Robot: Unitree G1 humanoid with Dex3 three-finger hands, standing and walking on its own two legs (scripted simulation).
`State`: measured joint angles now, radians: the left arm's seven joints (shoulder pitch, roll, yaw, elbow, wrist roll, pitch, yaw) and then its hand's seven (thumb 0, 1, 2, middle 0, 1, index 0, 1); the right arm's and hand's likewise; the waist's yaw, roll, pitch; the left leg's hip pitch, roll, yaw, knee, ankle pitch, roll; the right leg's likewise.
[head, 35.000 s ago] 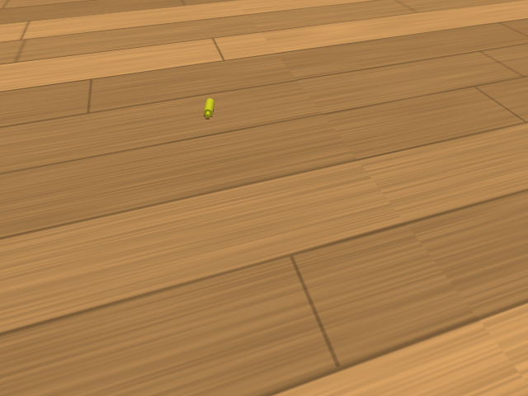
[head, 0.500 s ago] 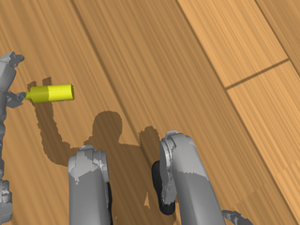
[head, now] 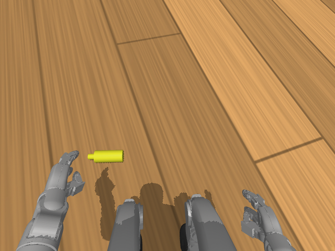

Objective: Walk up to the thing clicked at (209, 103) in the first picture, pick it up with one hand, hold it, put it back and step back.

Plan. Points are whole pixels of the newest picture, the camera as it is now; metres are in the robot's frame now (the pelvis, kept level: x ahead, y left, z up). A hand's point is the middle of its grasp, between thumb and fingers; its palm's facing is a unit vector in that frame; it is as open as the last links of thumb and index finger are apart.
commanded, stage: home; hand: left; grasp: from above
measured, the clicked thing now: (105, 156) +0.54 +0.25 -0.55
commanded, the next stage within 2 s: none
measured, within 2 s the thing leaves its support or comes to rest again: neither
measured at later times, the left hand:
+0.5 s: hand (61, 211) +0.22 +0.18 +0.08, palm faces +0.09 -0.97 -0.20, open 7.4 cm
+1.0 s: hand (61, 213) +0.22 +0.18 +0.09, palm faces +0.08 -0.98 -0.20, open 7.4 cm
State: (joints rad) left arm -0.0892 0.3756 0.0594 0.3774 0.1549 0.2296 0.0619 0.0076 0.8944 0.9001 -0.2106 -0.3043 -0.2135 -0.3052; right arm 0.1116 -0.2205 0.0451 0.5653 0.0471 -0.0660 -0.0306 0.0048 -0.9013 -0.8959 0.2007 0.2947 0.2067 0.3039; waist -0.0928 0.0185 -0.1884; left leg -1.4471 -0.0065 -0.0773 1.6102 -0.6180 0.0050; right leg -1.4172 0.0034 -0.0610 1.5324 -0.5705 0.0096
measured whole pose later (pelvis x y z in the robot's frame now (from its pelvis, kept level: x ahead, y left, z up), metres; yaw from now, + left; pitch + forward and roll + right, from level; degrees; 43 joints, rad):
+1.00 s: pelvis +0.07 +0.00 +0.14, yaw +3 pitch +10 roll -3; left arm 0.50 0.23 0.03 -0.11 -0.05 0.44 0.02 0.01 0.91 0.90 -0.20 -0.30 -0.20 -0.30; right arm 0.29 -0.22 0.05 0.54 0.01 -0.23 -0.17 0.01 -0.90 -0.90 0.20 0.29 0.21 0.30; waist -0.05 0.04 -0.16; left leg -0.68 0.00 -0.07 1.01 -0.51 0.00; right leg -0.64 0.01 -0.06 0.93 -0.46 0.00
